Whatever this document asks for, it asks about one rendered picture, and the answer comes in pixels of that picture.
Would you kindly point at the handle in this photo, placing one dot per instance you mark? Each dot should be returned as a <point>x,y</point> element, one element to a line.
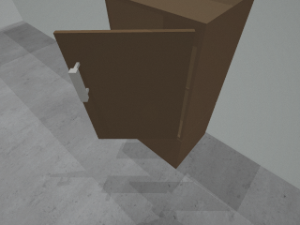
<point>77,81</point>

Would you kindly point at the cupboard door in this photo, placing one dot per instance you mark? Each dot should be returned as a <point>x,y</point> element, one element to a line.
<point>137,79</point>

